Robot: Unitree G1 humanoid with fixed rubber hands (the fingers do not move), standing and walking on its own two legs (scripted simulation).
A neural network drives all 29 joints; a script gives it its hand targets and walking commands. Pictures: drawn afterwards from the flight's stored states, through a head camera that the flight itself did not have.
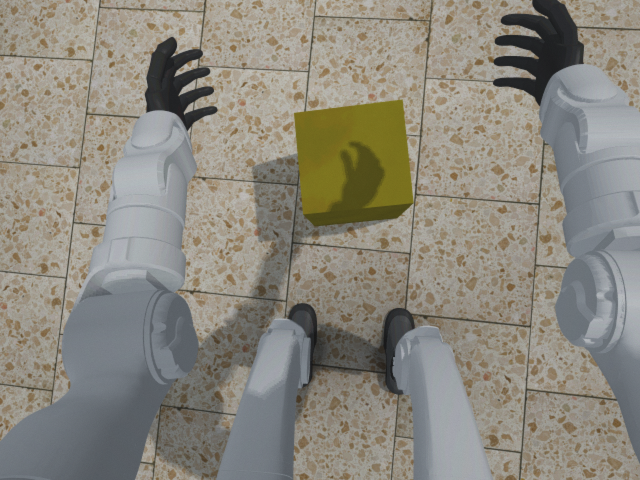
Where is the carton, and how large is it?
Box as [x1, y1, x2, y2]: [294, 99, 413, 225]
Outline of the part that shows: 402,99 294,113 303,214 314,225 394,218 403,212 413,202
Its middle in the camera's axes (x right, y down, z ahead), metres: +0.08 -0.16 +0.86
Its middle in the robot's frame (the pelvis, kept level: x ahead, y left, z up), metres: +0.55 +0.02 -0.53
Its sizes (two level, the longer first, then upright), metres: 0.210 0.200 0.250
